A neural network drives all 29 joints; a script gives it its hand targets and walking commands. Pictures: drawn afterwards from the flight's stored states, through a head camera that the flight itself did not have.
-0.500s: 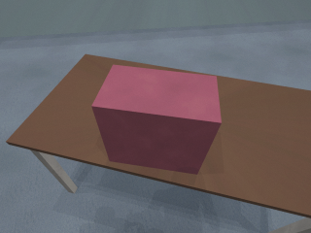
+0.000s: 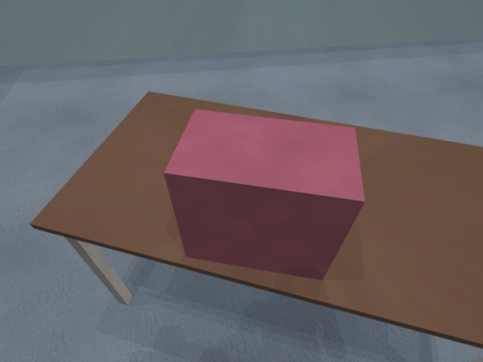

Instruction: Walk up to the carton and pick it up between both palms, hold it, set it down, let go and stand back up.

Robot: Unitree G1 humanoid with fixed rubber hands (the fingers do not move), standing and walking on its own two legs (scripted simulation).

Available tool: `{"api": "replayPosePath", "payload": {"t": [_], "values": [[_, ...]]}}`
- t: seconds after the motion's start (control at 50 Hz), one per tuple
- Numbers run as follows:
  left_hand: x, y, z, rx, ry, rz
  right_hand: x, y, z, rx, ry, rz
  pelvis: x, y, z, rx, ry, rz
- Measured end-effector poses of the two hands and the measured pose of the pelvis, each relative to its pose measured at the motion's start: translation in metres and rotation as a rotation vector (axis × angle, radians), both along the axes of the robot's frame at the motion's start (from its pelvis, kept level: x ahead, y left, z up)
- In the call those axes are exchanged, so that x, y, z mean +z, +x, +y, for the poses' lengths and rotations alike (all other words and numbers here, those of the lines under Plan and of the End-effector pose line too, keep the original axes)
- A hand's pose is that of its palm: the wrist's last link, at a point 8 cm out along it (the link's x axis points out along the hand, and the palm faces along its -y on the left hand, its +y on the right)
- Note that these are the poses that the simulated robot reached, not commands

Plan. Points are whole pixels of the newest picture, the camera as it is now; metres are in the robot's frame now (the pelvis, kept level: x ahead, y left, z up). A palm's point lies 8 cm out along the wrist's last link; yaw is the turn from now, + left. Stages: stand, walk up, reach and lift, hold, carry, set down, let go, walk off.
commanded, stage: walk up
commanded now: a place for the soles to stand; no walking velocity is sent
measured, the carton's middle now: (261, 199) +0.44 -0.03 -0.01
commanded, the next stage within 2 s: reach and lift in 0.56 s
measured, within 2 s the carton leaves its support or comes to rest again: neither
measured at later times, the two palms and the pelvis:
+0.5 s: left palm out of the picture +0.04 +0.24 -0.14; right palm out of the picture +0.04 -0.24 -0.13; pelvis +0.01 +0.00 +0.00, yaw -1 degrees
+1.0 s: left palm (125, 359) +0.17 +0.22 -0.12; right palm out of the picture +0.12 -0.27 -0.11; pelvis +0.00 -0.03 -0.02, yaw -6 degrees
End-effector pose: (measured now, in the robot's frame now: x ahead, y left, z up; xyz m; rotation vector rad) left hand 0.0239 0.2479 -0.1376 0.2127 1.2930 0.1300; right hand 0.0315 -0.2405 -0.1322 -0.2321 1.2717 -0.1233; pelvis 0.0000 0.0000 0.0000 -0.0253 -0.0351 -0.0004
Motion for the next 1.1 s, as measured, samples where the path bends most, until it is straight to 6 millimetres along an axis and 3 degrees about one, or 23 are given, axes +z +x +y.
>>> {"api": "replayPosePath", "payload": {"t": [0.2, 0.58, 0.64, 0.7, 0.76, 0.82, 0.92, 1.02, 1.1], "values": [[0.001, -0.002, -0.003, -0.001, -0.001, 0.026, -0.002, 0.009, 0.004, -0.005, 0.009, -0.004, 0.000, 0.006, 0.003, -0.004, -0.001, 0.009], [0.000, 0.020, -0.002, -0.013, -0.004, 0.007, -0.003, 0.012, 0.001, -0.016, -0.002, 0.003, 0.000, 0.012, 0.004, -0.015, 0.002, 0.008], [-0.011, 0.046, 0.006, 0.018, 0.015, 0.077, -0.013, 0.037, -0.001, -0.022, 0.017, -0.024, -0.014, 0.003, 0.001, -0.039, 0.020, 0.047], [-0.013, 0.104, 0.008, 0.019, 0.040, 0.029, -0.017, 0.086, -0.002, -0.017, 0.056, -0.141, -0.032, -0.009, -0.002, -0.070, 0.037, 0.047], [0.002, 0.159, -0.005, -0.015, 0.040, -0.088, -0.007, 0.127, -0.006, -0.011, 0.079, -0.264, -0.039, -0.015, -0.005, -0.087, 0.025, 0.024], [0.023, 0.185, -0.025, -0.050, 0.020, -0.166, 0.009, 0.137, -0.012, -0.017, 0.077, -0.333, -0.033, -0.015, -0.008, -0.101, 0.016, -0.017], [0.031, 0.169, -0.041, -0.038, -0.007, -0.161, 0.025, 0.111, -0.024, -0.016, 0.043, -0.320, -0.017, -0.005, -0.020, -0.110, 0.031, -0.029], [0.018, 0.143, -0.027, 0.015, 0.009, -0.132, 0.023, 0.090, -0.025, -0.022, 0.023, -0.303, -0.016, 0.000, -0.031, -0.108, 0.041, 0.012], [0.015, 0.142, -0.013, 0.018, 0.028, -0.170, 0.017, 0.093, -0.015, -0.041, 0.030, -0.331, -0.020, 0.000, -0.036, -0.099, 0.042, 0.035]]}}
